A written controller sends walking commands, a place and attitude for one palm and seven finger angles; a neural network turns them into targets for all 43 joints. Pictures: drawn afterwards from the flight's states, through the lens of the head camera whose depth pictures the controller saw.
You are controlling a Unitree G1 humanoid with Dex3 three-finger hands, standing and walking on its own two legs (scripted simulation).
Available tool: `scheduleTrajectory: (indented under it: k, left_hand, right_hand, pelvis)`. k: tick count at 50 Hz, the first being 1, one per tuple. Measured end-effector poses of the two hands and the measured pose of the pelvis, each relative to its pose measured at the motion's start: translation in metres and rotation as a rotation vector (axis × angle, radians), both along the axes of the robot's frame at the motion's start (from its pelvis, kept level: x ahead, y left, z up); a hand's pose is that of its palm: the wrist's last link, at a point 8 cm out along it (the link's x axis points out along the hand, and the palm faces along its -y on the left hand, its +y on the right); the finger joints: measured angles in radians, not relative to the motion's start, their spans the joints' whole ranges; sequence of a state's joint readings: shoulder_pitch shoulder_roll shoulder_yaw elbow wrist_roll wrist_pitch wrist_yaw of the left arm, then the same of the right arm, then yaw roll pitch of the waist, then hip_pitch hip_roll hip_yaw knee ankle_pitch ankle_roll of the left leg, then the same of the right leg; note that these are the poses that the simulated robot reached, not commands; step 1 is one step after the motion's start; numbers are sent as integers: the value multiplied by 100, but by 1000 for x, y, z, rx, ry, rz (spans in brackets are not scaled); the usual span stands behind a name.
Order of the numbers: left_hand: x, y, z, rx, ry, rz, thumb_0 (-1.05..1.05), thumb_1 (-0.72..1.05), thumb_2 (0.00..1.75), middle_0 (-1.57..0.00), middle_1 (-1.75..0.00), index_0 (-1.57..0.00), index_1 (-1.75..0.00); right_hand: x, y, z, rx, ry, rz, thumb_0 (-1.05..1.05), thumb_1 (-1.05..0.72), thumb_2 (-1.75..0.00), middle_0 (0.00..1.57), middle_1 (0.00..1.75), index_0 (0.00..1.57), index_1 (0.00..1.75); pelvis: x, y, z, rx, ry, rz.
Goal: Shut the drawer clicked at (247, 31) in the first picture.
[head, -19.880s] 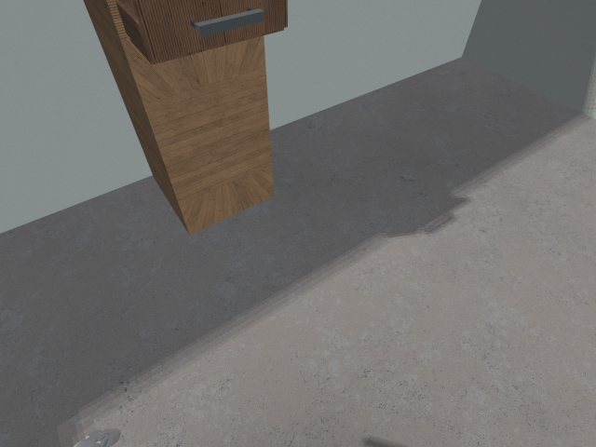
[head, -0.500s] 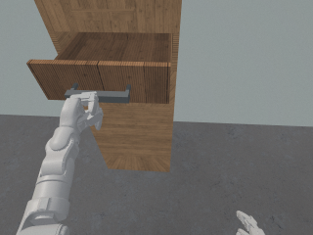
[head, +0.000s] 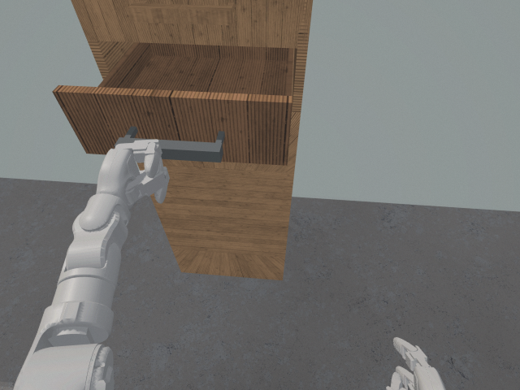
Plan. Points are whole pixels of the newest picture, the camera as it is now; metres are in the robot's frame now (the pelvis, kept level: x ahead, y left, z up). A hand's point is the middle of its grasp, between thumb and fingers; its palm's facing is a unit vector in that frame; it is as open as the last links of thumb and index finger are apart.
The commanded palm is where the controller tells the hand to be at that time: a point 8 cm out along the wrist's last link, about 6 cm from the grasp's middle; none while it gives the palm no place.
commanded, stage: push the drawer shut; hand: left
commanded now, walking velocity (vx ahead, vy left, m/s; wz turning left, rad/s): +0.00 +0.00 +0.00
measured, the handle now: (173, 141) +0.47 +0.17 +0.14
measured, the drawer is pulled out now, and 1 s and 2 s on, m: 0.18 0.06 0.00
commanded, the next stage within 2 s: pull the fist back off the drawer in 1.72 s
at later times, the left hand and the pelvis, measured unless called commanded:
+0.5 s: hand (174, 150) +0.45 +0.16 +0.13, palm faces -0.05 -1.00 +0.00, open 3.4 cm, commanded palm +0.44 +0.21 +0.14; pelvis +0.00 +0.01 -0.01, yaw -1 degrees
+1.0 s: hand (186, 127) +0.51 +0.15 +0.14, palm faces -0.04 -1.00 +0.00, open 3.5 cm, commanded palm +0.50 +0.20 +0.14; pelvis +0.00 +0.01 -0.01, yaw -1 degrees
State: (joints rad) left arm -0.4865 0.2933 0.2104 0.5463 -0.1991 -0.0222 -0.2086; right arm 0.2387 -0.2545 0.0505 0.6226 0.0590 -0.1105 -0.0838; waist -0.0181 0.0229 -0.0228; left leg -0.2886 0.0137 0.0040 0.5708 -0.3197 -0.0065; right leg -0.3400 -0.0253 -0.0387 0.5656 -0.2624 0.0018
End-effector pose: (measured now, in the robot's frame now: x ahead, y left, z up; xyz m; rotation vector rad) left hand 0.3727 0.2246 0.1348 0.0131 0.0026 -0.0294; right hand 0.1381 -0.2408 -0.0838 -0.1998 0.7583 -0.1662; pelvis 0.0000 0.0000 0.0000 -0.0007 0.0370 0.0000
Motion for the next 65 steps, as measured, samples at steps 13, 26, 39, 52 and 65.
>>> scheduleTrajectory:
  k: [13,26,39,52,65]
  left_hand:
    - [34,-1,0,-8,5,-9,2,88,93,-140,-160,-140,-160]
    - [64,-6,0,-17,-5,-17,3,91,94,-140,-160,-140,-160]
    - [94,-12,1,-15,11,-11,4,95,96,-140,-160,-140,-160]
    - [127,-16,3,-11,26,-10,4,96,97,-140,-160,-140,-160]
    - [157,-19,5,-10,43,-7,4,97,97,-140,-160,-140,-160]
  right_hand:
    - [-47,-3,-19,-7,140,-36,1,-90,-90,20,30,21,30]
    - [-101,-11,-27,-19,274,-115,1,-90,-90,20,30,20,30]
    - [-120,-11,-32,-20,345,-125,1,-90,-90,20,30,21,30]
    - [-144,-12,-35,-23,445,-153,1,-90,-90,20,30,21,30]
    - [-171,-10,-32,-27,554,-188,1,-90,-90,20,30,21,30]
  pelvis:
    - [-4,4,-4,-2,38,1]
    - [-3,8,-6,-4,78,-18]
    - [-3,8,-9,-7,127,-16]
    - [1,8,-13,-13,185,-17]
    - [8,8,-15,-21,229,-17]
